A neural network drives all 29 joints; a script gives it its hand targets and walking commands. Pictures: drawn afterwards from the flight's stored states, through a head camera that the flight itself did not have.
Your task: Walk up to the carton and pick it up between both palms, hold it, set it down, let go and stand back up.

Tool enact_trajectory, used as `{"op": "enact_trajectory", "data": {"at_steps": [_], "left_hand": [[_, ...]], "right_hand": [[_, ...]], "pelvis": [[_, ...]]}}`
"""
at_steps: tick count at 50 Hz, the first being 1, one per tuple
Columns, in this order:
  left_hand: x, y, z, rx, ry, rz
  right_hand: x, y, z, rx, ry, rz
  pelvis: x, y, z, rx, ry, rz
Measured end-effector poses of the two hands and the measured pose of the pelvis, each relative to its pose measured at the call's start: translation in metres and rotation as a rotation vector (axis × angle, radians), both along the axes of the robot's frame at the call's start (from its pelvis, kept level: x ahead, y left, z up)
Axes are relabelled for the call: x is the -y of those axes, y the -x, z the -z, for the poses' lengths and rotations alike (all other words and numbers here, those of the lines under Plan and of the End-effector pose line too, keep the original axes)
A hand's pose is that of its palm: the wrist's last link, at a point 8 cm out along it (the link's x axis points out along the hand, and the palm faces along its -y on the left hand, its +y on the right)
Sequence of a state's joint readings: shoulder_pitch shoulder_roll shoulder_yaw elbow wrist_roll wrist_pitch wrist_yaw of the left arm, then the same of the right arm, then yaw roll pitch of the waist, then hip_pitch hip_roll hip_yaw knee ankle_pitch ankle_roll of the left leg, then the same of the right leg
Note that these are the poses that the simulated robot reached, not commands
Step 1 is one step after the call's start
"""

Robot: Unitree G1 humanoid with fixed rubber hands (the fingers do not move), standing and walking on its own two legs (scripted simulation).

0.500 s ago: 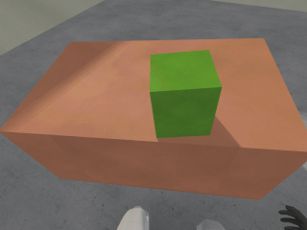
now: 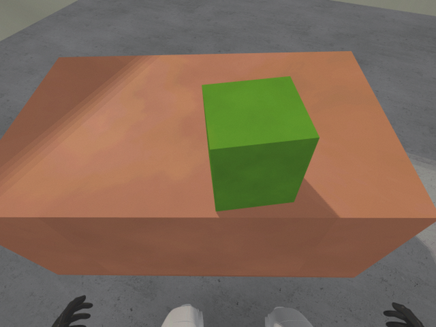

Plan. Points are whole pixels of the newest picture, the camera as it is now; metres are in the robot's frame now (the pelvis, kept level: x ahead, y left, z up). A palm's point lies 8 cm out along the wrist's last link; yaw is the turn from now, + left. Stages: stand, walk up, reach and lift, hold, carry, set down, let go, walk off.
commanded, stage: walk up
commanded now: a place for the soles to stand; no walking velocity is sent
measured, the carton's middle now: (250, 147) +0.51 -0.06 -0.02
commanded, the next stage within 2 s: none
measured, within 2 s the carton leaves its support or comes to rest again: neither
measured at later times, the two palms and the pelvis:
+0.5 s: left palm out of the picture +0.11 +0.31 -0.07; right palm out of the picture +0.10 -0.34 -0.08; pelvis +0.01 -0.01 +0.02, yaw -3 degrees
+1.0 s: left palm (108, 312) +0.16 +0.24 -0.08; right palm out of the picture +0.14 -0.39 -0.09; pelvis +0.06 -0.07 +0.01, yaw -1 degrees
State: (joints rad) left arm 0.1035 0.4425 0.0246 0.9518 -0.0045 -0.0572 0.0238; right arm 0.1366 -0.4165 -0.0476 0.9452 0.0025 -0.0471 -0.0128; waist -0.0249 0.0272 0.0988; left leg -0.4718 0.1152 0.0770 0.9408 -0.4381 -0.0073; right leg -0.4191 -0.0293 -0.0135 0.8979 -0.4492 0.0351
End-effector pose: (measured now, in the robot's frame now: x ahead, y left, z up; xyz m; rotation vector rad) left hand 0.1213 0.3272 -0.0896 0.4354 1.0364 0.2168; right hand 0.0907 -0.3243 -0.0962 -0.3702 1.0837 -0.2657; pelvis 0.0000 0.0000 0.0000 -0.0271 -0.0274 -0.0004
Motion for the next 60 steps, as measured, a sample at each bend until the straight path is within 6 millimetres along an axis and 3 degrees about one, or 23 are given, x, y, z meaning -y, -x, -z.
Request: {"op": "enact_trajectory", "data": {"at_steps": [11, 19, 25, 31, 34, 40, 47, 52, 60], "left_hand": [[0.011, 0.008, -0.008, -0.041, 0.002, -0.002], [0.017, 0.02, -0.016, -0.097, 0.002, -0.001], [0.018, 0.013, -0.022, -0.111, 0.004, 0.014], [0.03, -0.019, -0.031, -0.087, -0.012, 0.062], [0.041, -0.03, -0.028, -0.059, -0.033, 0.064], [0.057, -0.029, -0.027, -0.029, -0.036, 0.009], [0.072, -0.036, -0.009, -0.031, 0.009, -0.017], [0.09, -0.044, -0.007, -0.032, 0.051, -0.034], [0.083, -0.052, -0.02, -0.025, 0.036, -0.071]], "right_hand": [[0.008, -0.026, -0.014, 0.051, -0.01, -0.003], [0.009, -0.024, -0.016, 0.032, -0.044, 0.012], [0.016, -0.011, -0.016, 0.018, -0.041, 0.032], [0.064, 0.038, -0.016, -0.056, 0.033, 0.109], [0.089, 0.049, -0.009, -0.114, 0.057, 0.125], [0.096, 0.013, -0.008, -0.097, 0.06, 0.074], [0.078, -0.031, -0.002, -0.051, 0.017, 0.004], [0.066, -0.061, -0.004, -0.028, -0.028, -0.026], [0.056, -0.102, -0.013, 0.005, -0.052, -0.058]], "pelvis": [[0.007, 0.0, -0.011, 0.005, -0.02, 0.013], [0.01, -0.003, -0.021, 0.005, -0.04, 0.032], [0.013, -0.01, -0.024, 0.004, -0.054, 0.052], [0.036, -0.021, -0.02, 0.02, -0.069, 0.083], [0.053, -0.029, -0.011, 0.025, -0.049, 0.082], [0.066, -0.04, -0.012, 0.034, -0.039, 0.054], [0.069, -0.052, -0.007, 0.039, -0.053, 0.028], [0.074, -0.062, -0.014, 0.03, -0.028, 0.007], [0.073, -0.072, -0.024, 0.026, -0.04, -0.026]]}}
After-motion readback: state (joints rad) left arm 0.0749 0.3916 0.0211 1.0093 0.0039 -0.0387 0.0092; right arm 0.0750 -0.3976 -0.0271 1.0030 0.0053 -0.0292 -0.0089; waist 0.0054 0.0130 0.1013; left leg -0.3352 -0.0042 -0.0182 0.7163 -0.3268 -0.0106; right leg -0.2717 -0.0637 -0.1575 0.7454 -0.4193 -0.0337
